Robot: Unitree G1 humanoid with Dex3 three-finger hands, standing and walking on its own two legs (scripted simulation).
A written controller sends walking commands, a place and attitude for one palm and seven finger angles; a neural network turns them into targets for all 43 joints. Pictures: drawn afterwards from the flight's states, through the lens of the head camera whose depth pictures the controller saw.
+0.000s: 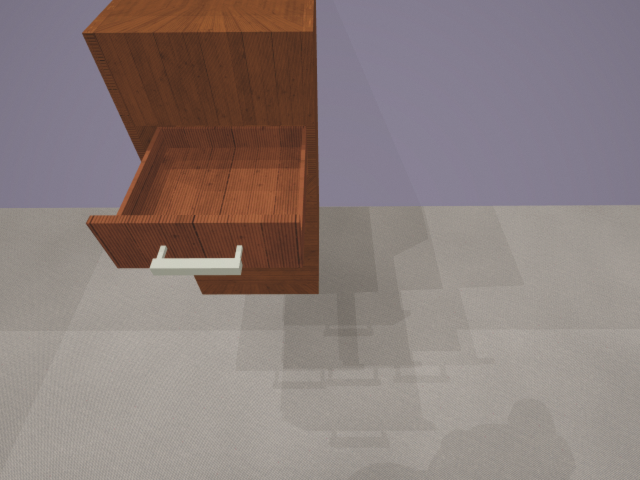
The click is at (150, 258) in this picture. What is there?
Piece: drawer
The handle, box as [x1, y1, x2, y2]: [149, 245, 242, 274]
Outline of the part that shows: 242,247 241,245 237,245 234,258 165,258 164,255 166,247 160,246 157,257 153,258 149,268 153,274 240,274 242,265 240,260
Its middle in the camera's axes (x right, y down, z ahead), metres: -0.23 +0.04 +0.74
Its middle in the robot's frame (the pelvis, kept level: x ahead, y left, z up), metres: +0.50 +0.26 -0.12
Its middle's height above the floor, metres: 0.66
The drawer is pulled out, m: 0.30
